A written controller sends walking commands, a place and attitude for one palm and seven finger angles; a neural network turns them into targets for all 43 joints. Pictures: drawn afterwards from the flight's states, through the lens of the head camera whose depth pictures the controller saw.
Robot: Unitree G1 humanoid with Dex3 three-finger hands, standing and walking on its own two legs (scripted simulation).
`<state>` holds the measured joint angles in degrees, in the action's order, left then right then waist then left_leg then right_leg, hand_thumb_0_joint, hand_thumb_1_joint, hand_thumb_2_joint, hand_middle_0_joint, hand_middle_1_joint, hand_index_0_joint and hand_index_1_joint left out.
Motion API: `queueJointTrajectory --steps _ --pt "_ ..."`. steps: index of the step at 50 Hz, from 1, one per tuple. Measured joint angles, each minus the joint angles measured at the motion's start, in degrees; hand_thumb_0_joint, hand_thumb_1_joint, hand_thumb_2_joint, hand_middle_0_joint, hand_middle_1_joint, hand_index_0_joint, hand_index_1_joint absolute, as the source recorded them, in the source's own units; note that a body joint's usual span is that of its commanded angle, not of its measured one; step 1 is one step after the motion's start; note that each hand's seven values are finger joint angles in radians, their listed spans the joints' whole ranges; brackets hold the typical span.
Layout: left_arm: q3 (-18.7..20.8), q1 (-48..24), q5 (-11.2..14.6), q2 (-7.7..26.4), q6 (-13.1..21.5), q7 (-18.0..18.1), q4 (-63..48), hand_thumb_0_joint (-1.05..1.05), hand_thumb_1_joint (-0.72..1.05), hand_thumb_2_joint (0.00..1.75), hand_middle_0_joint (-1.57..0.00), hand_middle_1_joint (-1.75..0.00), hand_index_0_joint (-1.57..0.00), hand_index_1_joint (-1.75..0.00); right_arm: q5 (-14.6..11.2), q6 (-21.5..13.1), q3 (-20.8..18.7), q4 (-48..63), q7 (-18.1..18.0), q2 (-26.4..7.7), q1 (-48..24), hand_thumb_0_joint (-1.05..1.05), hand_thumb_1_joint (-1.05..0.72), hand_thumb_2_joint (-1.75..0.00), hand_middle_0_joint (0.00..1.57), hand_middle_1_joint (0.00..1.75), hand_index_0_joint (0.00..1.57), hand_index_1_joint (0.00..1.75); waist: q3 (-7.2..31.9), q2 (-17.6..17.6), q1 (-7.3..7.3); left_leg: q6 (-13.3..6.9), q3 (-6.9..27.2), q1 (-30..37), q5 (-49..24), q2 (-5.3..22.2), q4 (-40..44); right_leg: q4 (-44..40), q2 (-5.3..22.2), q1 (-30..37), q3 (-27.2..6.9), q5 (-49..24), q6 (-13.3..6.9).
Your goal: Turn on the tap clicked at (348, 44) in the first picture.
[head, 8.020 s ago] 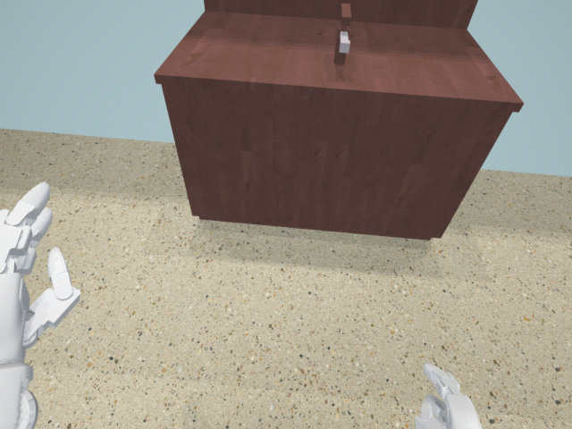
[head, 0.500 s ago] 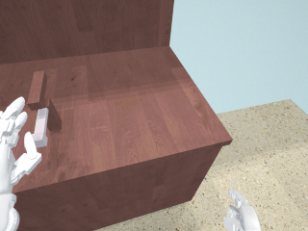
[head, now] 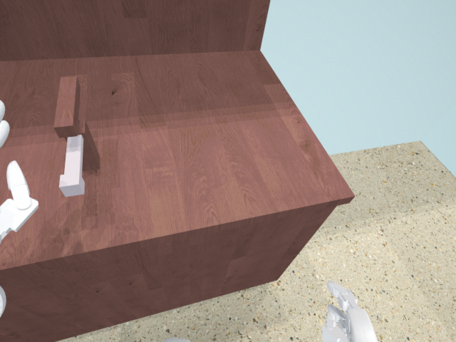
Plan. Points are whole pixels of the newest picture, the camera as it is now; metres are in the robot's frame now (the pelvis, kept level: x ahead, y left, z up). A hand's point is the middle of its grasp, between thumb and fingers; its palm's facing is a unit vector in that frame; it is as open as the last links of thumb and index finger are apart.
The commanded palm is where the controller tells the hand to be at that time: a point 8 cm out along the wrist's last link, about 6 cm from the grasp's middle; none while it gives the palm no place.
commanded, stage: shuffle to correct the standing spot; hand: left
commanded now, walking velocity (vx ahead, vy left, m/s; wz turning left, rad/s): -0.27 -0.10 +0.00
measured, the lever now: (72, 184) +0.31 +0.30 +0.08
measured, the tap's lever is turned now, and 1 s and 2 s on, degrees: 0 0 0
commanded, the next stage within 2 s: come to a stop and stand still in 0.30 s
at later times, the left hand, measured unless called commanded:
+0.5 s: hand (72, 253) +0.17 +0.20 +0.17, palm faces +0.32 -0.84 -0.43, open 7.4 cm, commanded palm +0.12 +0.25 +0.18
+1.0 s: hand out of the picture +0.14 +0.27 +0.17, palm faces +0.44 -0.80 -0.40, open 7.5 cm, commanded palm +0.08 +0.28 +0.18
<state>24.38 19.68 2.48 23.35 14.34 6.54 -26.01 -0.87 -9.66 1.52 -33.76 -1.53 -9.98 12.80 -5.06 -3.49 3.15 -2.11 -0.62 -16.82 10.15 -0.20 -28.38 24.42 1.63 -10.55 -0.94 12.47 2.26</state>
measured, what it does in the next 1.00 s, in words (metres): lifts its right foot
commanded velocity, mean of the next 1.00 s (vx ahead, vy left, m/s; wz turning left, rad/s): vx -0.12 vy -0.03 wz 0.00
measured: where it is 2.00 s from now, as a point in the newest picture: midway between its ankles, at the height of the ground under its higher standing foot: outside the picture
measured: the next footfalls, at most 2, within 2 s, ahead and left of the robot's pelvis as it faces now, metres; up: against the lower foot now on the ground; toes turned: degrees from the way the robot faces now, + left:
right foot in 1.04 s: -0.03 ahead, -0.09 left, +0.00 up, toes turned +0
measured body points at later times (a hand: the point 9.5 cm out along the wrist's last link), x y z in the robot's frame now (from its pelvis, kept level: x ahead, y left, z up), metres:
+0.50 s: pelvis -0.05 -0.03 -0.01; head +0.00 +0.00 +0.43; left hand +0.15 +0.25 +0.20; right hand +0.13 -0.26 -0.08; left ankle +0.05 +0.09 -0.73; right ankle +0.01 -0.16 -0.74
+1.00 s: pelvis -0.08 +0.00 -0.02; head -0.07 +0.02 +0.43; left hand +0.11 +0.31 +0.19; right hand +0.10 -0.21 -0.09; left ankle +0.06 +0.09 -0.74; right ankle -0.06 -0.11 -0.72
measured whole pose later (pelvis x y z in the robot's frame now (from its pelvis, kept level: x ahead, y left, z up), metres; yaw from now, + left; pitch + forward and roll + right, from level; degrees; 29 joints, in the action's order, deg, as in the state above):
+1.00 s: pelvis -0.08 +0.00 -0.02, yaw +1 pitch -5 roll -2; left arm 24.1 20.1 1.7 22.6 10.7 5.3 -25.0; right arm -1.0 -8.4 -0.4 -34.4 -0.3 -9.2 12.5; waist -5.1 0.9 0.9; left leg -2.6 0.9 -22.7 7.5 -0.7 -33.5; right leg 42.9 -3.5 -16.2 0.5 25.1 -0.8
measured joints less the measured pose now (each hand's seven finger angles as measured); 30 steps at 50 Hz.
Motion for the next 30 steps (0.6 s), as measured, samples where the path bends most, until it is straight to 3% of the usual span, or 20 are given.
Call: queueJointTrajectory --steps 5,9,14,20,24,30 --pt "-2.46 -0.18 -0.62 -2.95 0.72 -0.03 -1.14 0.02 0.89 0.9 -0.2 -0.3 -0.2 -0.3 0.24 -0.83 0.22 0.53 1.2 0.32 -1.84 0.01 -0.91 -0.9 0.2 0.3 0.2 0.3 0.34 0.98 0.44 0.09 -0.61 -1.11 -0.11 0.47 -0.47 0.41 -0.38 -1.38 -0.67 -0.43 0.2" --pt "-4.18 1.08 -0.94 -3.17 0.15 -1.17 -0.51 0.02 0.89 0.9 -0.2 -0.3 -0.2 -0.3 0.44 -0.21 0.36 1.91 1.48 0.83 -3.68 0.01 -0.91 -0.9 0.2 0.3 0.2 0.3 -0.15 1.77 0.0 0.51 -0.69 -2.57 -0.28 1.18 -1.34 1.51 -1.06 -3.09 -0.85 -0.67 0.38" --pt "-2.19 2.31 -0.42 -1.02 0.2 -2.46 -2.76 0.02 0.89 0.9 -0.21 -0.3 -0.21 -0.3 0.68 0.39 0.16 4.02 1.49 1.04 -5.09 0.01 -0.91 -0.9 0.2 0.3 0.2 0.3 -2.26 2.49 -0.15 1.6 0.2 -5.39 -0.43 2.71 -3.73 4.03 -2.67 -5.9 -0.17 -0.67 -0.54" --pt "-0.03 4.86 0.44 -0.59 2.79 -3.37 -8.27 0.02 0.89 0.9 -0.21 -0.3 -0.21 -0.3 0.94 -0.01 -1.32 3.87 1.11 -0.48 -4.24 0.01 -0.91 -0.9 0.2 0.3 0.2 0.3 -3.0 3.69 0.1 2.87 1.93 -8.84 0.38 4.1 -7.06 5.96 -4.48 -8.63 0.9 -1.12 -2.0" --pt "-0.58 6.45 0.67 -0.98 3.61 -2.9 -8.81 0.02 0.89 0.9 -0.21 -0.3 -0.21 -0.3 0.93 0.63 -2.48 1.75 -0.02 -1.64 -2.74 0.01 -0.91 -0.9 0.2 0.3 0.2 0.3 -1.92 2.74 -0.81 2.67 2.33 -9.02 3.86 2.09 -7.69 7.07 -3.43 -9.56 0.02 -1.1 -1.72" --pt "-0.69 6.23 0.19 -0.56 -0.01 -1.14 -1.82 0.01 0.88 0.9 -0.21 -0.3 -0.21 -0.3 -0.26 2.05 -2.68 0.21 -1.73 -2.63 0.36 0.01 -0.91 -0.9 0.2 0.3 0.2 0.3 0.0 3.38 -2.5 1.25 1.61 -6.84 1.85 1.57 -5.17 7.24 -2.81 -8.36 -0.54 3.38 -1.15"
